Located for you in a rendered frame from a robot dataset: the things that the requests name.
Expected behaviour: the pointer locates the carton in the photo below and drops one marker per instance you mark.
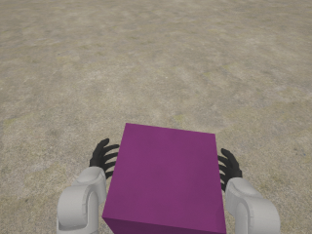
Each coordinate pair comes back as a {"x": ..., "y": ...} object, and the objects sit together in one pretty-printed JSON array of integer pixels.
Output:
[{"x": 165, "y": 181}]

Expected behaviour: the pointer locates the robot left hand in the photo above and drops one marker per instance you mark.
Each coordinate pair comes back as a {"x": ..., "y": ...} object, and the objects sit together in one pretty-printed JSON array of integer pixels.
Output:
[{"x": 99, "y": 158}]

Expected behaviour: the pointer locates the robot right forearm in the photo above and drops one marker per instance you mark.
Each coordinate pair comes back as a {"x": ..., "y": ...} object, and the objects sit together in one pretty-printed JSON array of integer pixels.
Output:
[{"x": 253, "y": 214}]

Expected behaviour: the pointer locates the robot left forearm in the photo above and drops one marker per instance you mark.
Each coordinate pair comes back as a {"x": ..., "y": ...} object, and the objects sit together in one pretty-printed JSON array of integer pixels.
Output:
[{"x": 77, "y": 208}]

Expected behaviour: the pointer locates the robot right hand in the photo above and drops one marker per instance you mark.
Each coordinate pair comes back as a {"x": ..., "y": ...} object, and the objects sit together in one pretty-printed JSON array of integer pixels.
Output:
[{"x": 232, "y": 168}]

